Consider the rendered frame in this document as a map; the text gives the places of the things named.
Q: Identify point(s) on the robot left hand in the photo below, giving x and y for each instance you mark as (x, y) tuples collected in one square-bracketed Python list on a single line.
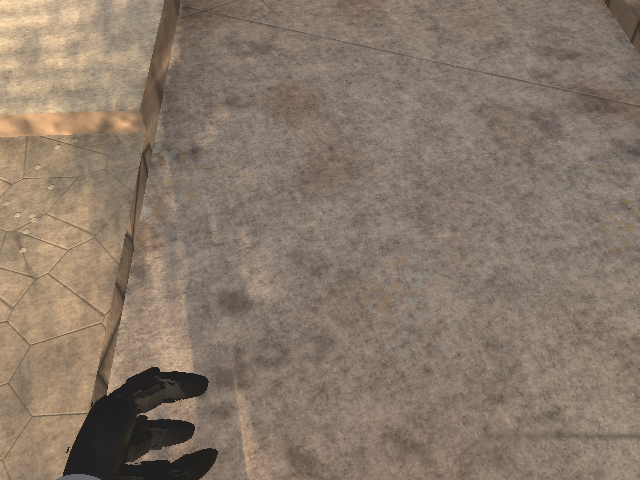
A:
[(113, 435)]

